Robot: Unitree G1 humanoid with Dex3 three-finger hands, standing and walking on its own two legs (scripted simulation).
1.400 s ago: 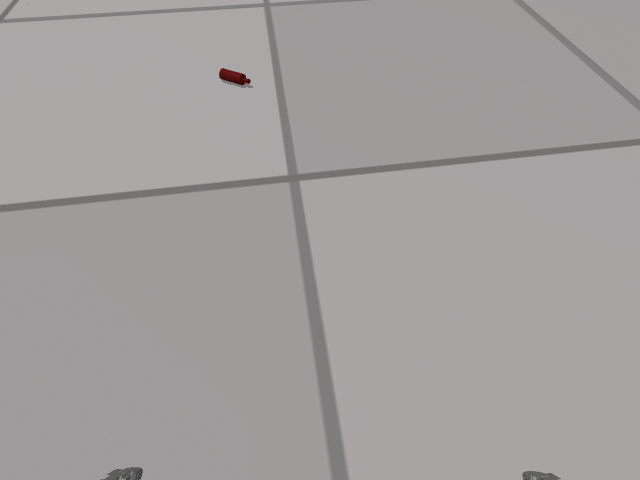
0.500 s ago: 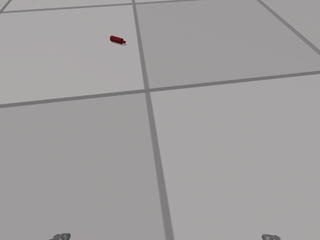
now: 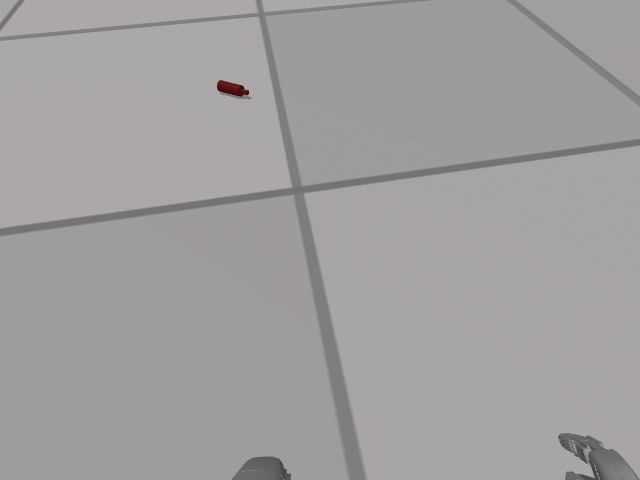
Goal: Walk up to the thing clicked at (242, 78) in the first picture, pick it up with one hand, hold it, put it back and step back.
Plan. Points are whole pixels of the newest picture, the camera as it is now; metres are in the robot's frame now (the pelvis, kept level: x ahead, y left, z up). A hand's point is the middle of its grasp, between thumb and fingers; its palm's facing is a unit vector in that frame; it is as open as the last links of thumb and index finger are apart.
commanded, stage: walk up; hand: left
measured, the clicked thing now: (233, 89) +2.14 +0.62 -0.74
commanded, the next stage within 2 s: none
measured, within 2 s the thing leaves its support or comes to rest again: neither
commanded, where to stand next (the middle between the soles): +1.74 +0.54 m, yaw -28 degrees
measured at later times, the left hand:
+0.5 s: hand (166, 284) +0.42 +0.32 -0.12, palm faces -0.20 -0.86 -0.46, open 7.3 cm
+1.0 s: hand (154, 201) +0.66 +0.42 -0.15, palm faces -0.29 -0.85 -0.43, open 7.4 cm
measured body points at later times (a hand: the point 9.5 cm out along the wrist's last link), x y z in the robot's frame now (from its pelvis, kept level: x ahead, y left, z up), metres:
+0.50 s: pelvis +0.23 +0.06 -0.02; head +0.23 +0.03 +0.42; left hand +0.43 +0.36 -0.09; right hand +0.18 -0.26 -0.16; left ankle +0.10 +0.18 -0.71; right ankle +0.28 -0.07 -0.74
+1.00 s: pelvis +0.51 +0.15 -0.01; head +0.53 +0.16 +0.44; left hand +0.67 +0.47 -0.12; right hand +0.50 -0.19 -0.10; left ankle +0.57 +0.25 -0.74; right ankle +0.48 +0.01 -0.67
